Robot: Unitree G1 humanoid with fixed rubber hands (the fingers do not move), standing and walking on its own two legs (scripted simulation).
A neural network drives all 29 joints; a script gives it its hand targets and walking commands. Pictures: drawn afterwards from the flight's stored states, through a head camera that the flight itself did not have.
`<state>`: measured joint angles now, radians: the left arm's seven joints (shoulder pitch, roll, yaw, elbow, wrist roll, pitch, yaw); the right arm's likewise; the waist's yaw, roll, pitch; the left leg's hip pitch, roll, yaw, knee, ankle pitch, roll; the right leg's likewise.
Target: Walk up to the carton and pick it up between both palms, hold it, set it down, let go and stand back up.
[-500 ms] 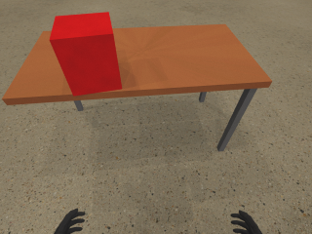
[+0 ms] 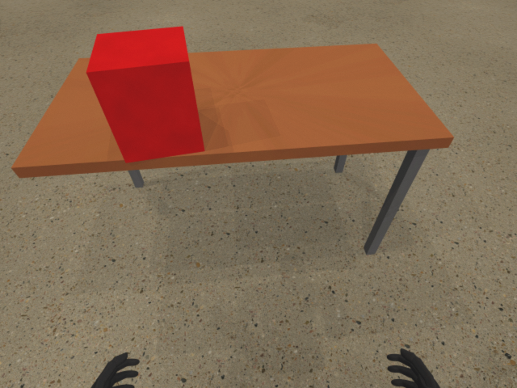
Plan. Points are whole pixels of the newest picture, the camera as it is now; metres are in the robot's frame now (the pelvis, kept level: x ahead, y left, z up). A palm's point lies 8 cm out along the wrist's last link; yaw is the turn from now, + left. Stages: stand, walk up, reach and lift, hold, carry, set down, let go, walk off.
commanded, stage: stand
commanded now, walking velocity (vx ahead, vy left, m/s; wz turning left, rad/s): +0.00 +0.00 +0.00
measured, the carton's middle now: (153, 95) +0.79 +0.28 +0.04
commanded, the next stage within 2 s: none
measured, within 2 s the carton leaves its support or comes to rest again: neither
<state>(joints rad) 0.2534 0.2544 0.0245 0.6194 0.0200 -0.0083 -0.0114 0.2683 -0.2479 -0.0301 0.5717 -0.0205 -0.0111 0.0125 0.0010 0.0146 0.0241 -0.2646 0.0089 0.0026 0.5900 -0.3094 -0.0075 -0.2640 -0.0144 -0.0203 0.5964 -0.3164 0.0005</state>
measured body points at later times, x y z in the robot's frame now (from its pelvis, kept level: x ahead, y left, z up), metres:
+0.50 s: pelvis -0.01 +0.00 +0.00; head -0.02 -0.01 +0.45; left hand +0.12 +0.26 -0.09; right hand +0.12 -0.26 -0.09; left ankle +0.00 +0.12 -0.73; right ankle +0.00 -0.12 -0.73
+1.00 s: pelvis -0.01 +0.00 +0.00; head -0.01 +0.00 +0.45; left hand +0.10 +0.26 -0.10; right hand +0.11 -0.26 -0.10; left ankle +0.00 +0.13 -0.73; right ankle +0.00 -0.12 -0.73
